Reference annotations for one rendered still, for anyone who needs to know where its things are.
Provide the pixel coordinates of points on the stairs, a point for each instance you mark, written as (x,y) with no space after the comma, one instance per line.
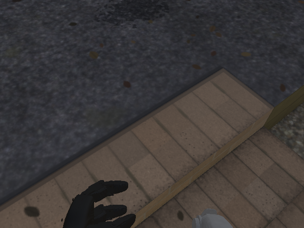
(254,181)

